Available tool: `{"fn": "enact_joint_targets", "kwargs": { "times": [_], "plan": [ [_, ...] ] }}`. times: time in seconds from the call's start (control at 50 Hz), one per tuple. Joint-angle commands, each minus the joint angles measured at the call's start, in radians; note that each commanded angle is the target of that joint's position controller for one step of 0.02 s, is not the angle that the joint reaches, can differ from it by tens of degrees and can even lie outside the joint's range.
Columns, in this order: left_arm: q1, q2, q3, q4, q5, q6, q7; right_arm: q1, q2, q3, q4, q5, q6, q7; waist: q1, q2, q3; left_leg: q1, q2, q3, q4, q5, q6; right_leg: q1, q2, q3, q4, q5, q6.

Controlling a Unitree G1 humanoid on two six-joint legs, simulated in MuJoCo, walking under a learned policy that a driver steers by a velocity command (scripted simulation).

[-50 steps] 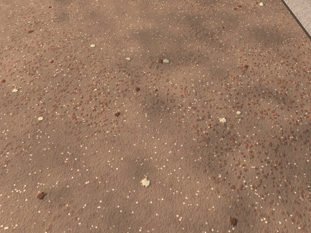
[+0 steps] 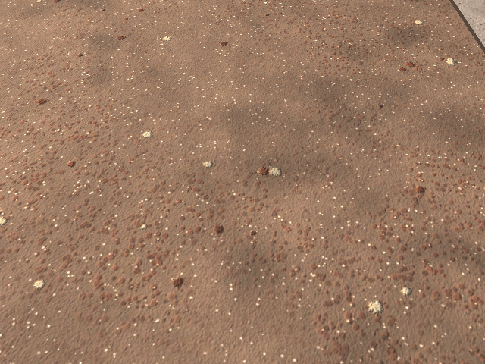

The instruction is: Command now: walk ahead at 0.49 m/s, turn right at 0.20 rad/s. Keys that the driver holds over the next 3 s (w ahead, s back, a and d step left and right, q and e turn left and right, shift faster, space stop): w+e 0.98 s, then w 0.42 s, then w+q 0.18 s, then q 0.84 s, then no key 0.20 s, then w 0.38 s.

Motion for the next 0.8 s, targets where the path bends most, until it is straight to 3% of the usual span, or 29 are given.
{"fn": "enact_joint_targets", "kwargs": {
  "times": [0.02,0.08,0.12,0.16,0.18,0.2,0.22,0.24,0.26,0.28,0.3,0.34,0.36,0.42,0.5,0.56,0.62,0.64,0.68,0.7,0.72,0.74,0.76,0.78,0.8],
  "plan": [
    [0.025,0.164,0.032,-0.044,-0.012,-0.002,0.016,-0.121,-0.034,0.000,-0.079,0.006,-0.020,0.014,-0.001,-0.060,0.101,0.040,-0.041,0.026,-0.150,0.078,-0.020,-0.088,-0.269,0.177,-0.094,0.113,-0.136],
    [0.067,0.165,0.037,-0.035,-0.020,0.013,0.021,-0.192,-0.041,0.004,-0.110,0.013,-0.034,0.033,0.013,-0.072,0.110,0.071,-0.066,0.016,-0.244,0.031,-0.021,-0.020,-0.294,0.208,-0.027,0.111,-0.130],
    [0.061,0.176,0.045,-0.038,-0.020,0.022,0.026,-0.174,-0.071,-0.003,-0.116,0.016,-0.045,0.040,-0.014,-0.095,0.096,0.142,-0.080,0.007,-0.293,-0.029,-0.009,0.010,-0.316,0.244,0.025,0.127,-0.113],
    [0.033,0.185,0.051,-0.051,-0.017,0.030,0.027,-0.062,-0.119,-0.024,-0.095,0.016,-0.054,0.036,-0.085,-0.123,0.035,0.318,-0.113,0.034,-0.323,-0.116,0.019,0.012,-0.298,0.248,0.150,0.292,-0.088],
    [0.017,0.159,0.041,-0.066,-0.007,0.031,0.024,0.100,-0.171,-0.048,-0.054,0.012,-0.058,0.028,-0.158,-0.113,-0.079,0.551,-0.091,0.020,-0.308,-0.114,0.057,-0.055,-0.237,0.209,0.343,0.355,-0.057],
    [0.000,0.104,0.022,-0.112,0.015,0.029,0.022,0.291,-0.258,-0.069,-0.033,-0.004,-0.056,0.017,-0.222,0.009,-0.267,0.865,0.115,-0.186,-0.275,-0.135,0.120,-0.251,-0.146,0.140,0.676,0.120,-0.017],
    [0.137,-0.018,-0.008,-0.132,-0.016,0.009,0.017,0.327,-0.304,-0.078,-0.014,-0.014,-0.045,0.025,-0.142,0.338,-0.395,1.150,0.314,-0.637,-0.405,-0.334,0.254,-0.615,-0.017,0.108,0.981,-0.396,0.031],
    [0.097,0.110,0.021,-0.118,-0.042,0.001,0.021,0.286,-0.179,-0.046,-0.038,-0.016,-0.046,0.027,-0.162,0.213,-0.326,1.077,0.281,-0.643,-0.458,-0.408,0.219,-0.696,-0.081,0.211,1.104,-0.388,0.025],
    [0.011,0.162,0.039,-0.140,-0.051,0.001,0.023,0.214,-0.123,-0.030,-0.050,-0.009,-0.047,0.024,-0.157,0.132,-0.194,0.943,0.253,-0.459,-0.463,-0.351,0.172,-0.731,-0.122,0.192,1.114,-0.291,0.017],
    [-0.026,0.150,0.041,-0.144,-0.043,0.006,0.028,0.146,-0.108,-0.023,-0.055,-0.009,-0.045,0.026,-0.127,0.045,-0.123,0.801,0.213,-0.337,-0.489,-0.242,0.155,-0.685,-0.168,0.171,1.086,-0.205,0.026],
    [-0.046,0.134,0.048,-0.151,-0.030,0.013,0.028,0.107,-0.090,-0.020,-0.051,-0.011,-0.042,0.026,-0.104,0.040,-0.066,0.700,0.178,-0.246,-0.525,-0.185,0.150,-0.653,-0.195,0.167,1.034,-0.151,0.030],
    [-0.028,0.091,0.051,-0.156,-0.033,0.037,0.019,0.082,-0.072,-0.019,-0.037,-0.020,-0.045,0.025,-0.067,0.080,-0.025,0.597,0.132,-0.117,-0.585,-0.132,0.148,-0.578,-0.225,0.153,0.992,-0.099,0.035],
    [-0.035,0.074,0.051,-0.166,-0.034,0.048,0.017,0.085,-0.079,-0.023,-0.029,-0.018,-0.048,0.023,-0.060,0.072,-0.008,0.578,0.132,-0.073,-0.603,-0.097,0.158,-0.586,-0.231,0.144,0.980,-0.086,0.038],
    [-0.105,0.073,0.055,-0.210,-0.024,0.065,0.015,0.102,-0.111,-0.037,-0.010,-0.018,-0.050,0.013,-0.060,0.033,0.034,0.578,0.142,0.015,-0.636,-0.021,0.178,-0.660,-0.239,0.153,0.894,0.004,0.049],
    [-0.219,0.067,0.050,-0.253,-0.020,0.056,-0.008,0.117,-0.144,-0.047,-0.002,-0.017,-0.037,-0.001,-0.086,0.022,0.063,0.613,0.125,0.135,-0.650,0.001,0.161,-0.665,-0.227,0.114,0.669,0.177,0.051],
    [-0.332,0.062,0.042,-0.298,-0.017,0.053,-0.029,0.158,-0.167,-0.054,0.008,-0.007,-0.023,-0.007,-0.127,0.008,0.095,0.668,0.140,0.192,-0.644,-0.001,0.153,-0.665,-0.214,0.054,0.553,0.207,0.040],
    [-0.399,0.072,0.042,-0.342,-0.019,0.054,-0.046,0.191,-0.187,-0.063,0.020,0.008,-0.004,-0.007,-0.137,0.015,0.114,0.763,0.167,0.225,-0.597,0.048,0.134,-0.675,-0.198,0.017,0.485,0.133,0.013],
    [-0.403,0.080,0.046,-0.353,-0.020,0.056,-0.051,0.190,-0.196,-0.066,0.021,0.013,0.003,-0.007,-0.129,0.023,0.109,0.787,0.173,0.239,-0.564,0.120,0.124,-0.654,-0.183,-0.003,0.470,0.090,-0.002],
    [-0.348,0.115,0.064,-0.359,-0.020,0.060,-0.053,0.168,-0.228,-0.074,0.011,0.020,0.016,-0.010,-0.078,0.058,0.048,0.806,0.169,0.272,-0.424,0.448,0.103,-0.521,-0.115,-0.063,0.464,-0.009,-0.041],
    [-0.243,0.148,0.084,-0.337,-0.023,0.062,-0.051,0.152,-0.238,-0.076,0.005,0.024,0.026,-0.011,-0.013,0.061,-0.013,0.788,0.151,0.293,-0.268,0.583,0.088,-0.379,-0.065,-0.093,0.441,-0.025,-0.068],
    [-0.071,0.208,0.120,-0.289,-0.025,0.065,-0.040,0.142,-0.227,-0.069,-0.002,0.025,0.030,-0.013,0.075,0.034,-0.103,0.686,0.107,0.316,-0.040,0.558,0.053,-0.123,-0.016,-0.092,0.379,0.032,-0.107],
    [0.060,0.313,0.154,-0.261,-0.025,0.074,-0.016,0.162,-0.159,-0.045,-0.030,-0.011,0.022,-0.012,0.100,-0.138,-0.185,0.395,0.048,0.316,0.304,0.074,-0.001,0.173,-0.194,0.198,0.353,0.051,-0.173],
    [-0.010,0.385,0.152,-0.296,-0.023,0.059,-0.019,0.215,-0.054,-0.011,-0.092,-0.016,-0.016,-0.001,-0.020,-0.316,-0.302,0.015,-0.171,0.129,0.616,-0.644,-0.047,0.414,-0.409,0.813,0.159,-0.167,-0.367],
    [0.015,0.293,0.124,-0.304,-0.014,0.044,-0.030,0.100,-0.143,-0.025,-0.108,0.024,-0.056,0.013,0.054,-0.171,-0.318,-0.091,-0.134,-0.044,0.672,-0.614,-0.020,0.412,-0.428,0.853,0.062,-0.188,-0.336],
    [-0.014,0.238,0.108,-0.297,-0.009,0.030,-0.032,0.049,-0.154,-0.027,-0.128,0.048,-0.070,0.018,0.038,-0.140,-0.193,-0.144,-0.093,-0.032,0.629,-0.528,0.009,0.320,-0.399,0.702,0.074,-0.117,-0.293]
  ]
}}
